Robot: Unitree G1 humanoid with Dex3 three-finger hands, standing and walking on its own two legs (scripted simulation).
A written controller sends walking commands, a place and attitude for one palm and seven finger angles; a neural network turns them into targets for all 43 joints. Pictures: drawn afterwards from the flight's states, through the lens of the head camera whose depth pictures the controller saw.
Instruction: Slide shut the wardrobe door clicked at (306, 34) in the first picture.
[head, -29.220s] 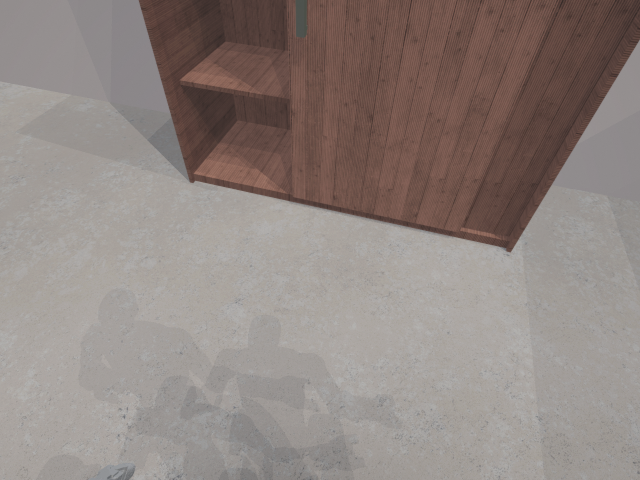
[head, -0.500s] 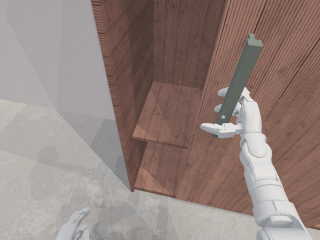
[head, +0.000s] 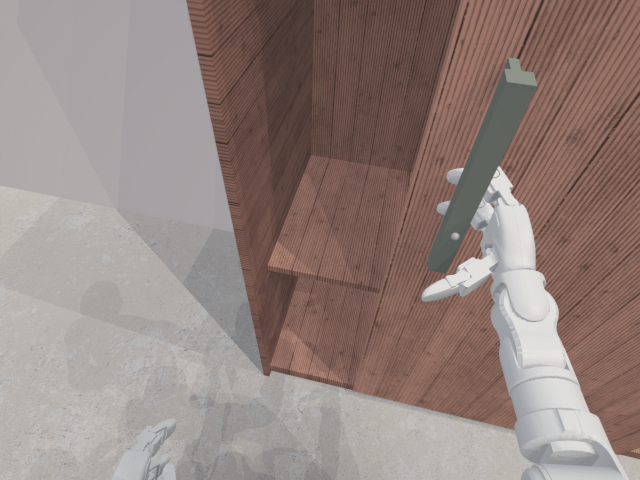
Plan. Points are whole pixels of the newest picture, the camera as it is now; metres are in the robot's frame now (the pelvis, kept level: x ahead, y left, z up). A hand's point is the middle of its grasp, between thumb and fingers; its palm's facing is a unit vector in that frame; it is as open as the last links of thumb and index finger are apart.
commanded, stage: slip the hand off the handle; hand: right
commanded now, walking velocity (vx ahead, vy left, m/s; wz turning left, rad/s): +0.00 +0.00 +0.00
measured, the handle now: (468, 182) +0.45 -0.13 +0.16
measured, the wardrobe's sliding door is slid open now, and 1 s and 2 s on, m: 0.26 0.26 0.26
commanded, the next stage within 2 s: draw the hand back to the body in 1.36 s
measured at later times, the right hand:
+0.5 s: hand (518, 248) +0.38 -0.19 +0.12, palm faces -0.04 +0.99 -0.15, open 14.7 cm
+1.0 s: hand (510, 314) +0.29 -0.16 +0.12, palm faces -0.02 +0.99 -0.16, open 14.7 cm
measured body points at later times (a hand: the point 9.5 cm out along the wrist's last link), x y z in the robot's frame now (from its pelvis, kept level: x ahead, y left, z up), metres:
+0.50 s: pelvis +0.00 -0.03 +0.00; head +0.01 -0.04 +0.45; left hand +0.12 +0.22 -0.10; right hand +0.38 -0.25 +0.13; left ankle +0.03 +0.10 -0.73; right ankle +0.01 -0.13 -0.73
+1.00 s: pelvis +0.00 +0.00 +0.00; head -0.01 +0.01 +0.45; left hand +0.19 +0.21 -0.08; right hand +0.28 -0.22 +0.13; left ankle +0.03 +0.11 -0.73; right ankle +0.01 -0.13 -0.73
